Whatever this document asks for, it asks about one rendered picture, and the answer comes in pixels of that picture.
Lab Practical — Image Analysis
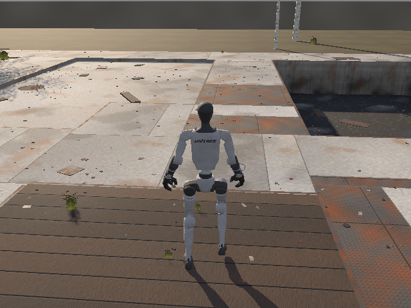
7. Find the right robot forearm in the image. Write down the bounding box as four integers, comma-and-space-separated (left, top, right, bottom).
230, 156, 243, 178

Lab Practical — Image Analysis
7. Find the robot left foot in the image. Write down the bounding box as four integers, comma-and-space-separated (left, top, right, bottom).
183, 253, 193, 270

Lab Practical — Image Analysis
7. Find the left robot hand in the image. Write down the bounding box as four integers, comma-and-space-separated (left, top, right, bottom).
162, 176, 177, 191

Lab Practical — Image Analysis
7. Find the left robot forearm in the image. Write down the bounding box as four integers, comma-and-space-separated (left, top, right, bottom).
165, 155, 179, 179

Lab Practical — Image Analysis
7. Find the right robot hand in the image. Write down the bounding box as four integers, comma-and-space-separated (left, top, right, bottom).
230, 175, 245, 187

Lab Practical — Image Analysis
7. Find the robot right upper arm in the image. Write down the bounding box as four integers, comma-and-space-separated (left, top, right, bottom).
219, 130, 236, 165

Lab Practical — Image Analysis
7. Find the robot left upper arm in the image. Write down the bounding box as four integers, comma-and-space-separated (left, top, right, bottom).
172, 130, 192, 165

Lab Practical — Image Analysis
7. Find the humanoid robot head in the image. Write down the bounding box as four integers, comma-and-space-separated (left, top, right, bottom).
195, 102, 216, 133

